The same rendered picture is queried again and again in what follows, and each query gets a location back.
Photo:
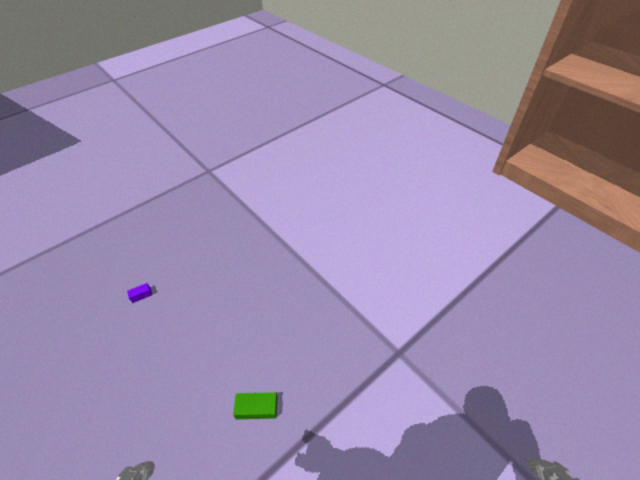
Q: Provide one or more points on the right robot hand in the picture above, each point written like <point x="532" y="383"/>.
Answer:
<point x="546" y="470"/>

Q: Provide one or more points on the left robot hand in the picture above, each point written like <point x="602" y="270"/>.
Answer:
<point x="141" y="471"/>

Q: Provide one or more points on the bookshelf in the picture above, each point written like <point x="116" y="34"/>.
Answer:
<point x="575" y="137"/>

